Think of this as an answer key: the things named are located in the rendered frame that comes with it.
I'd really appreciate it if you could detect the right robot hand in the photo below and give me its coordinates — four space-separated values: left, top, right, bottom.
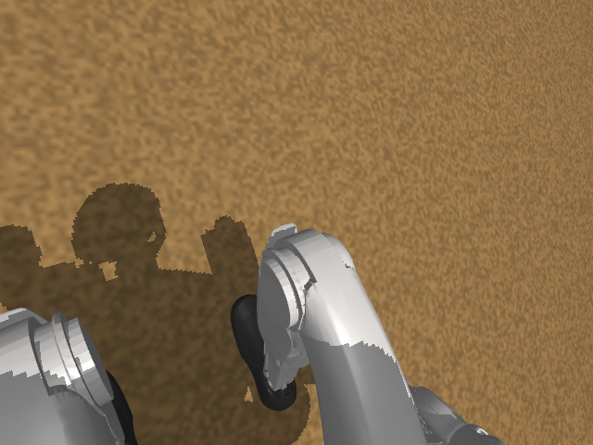
405 378 468 445

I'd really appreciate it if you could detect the right robot foot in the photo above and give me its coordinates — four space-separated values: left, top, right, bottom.
231 294 297 411

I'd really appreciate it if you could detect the right robot arm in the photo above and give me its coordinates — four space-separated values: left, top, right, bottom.
448 424 505 445

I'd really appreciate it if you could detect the left robot foot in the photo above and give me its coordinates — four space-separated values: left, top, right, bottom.
106 370 138 445

